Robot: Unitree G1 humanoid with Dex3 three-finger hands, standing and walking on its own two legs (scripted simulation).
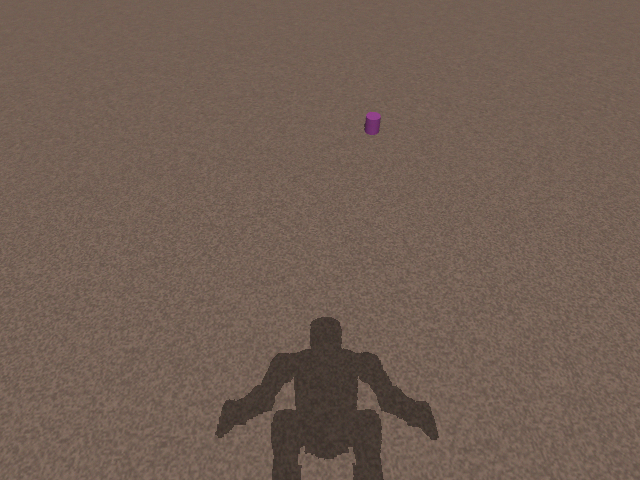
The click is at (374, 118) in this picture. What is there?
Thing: mug
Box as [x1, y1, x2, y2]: [365, 112, 380, 134]
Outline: 369,112 366,114 365,132 369,134 375,134 378,132 380,115 376,112
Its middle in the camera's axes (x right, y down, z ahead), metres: +0.29 -0.66 +2.13
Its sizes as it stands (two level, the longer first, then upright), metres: 0.113 0.079 0.094
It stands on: the floor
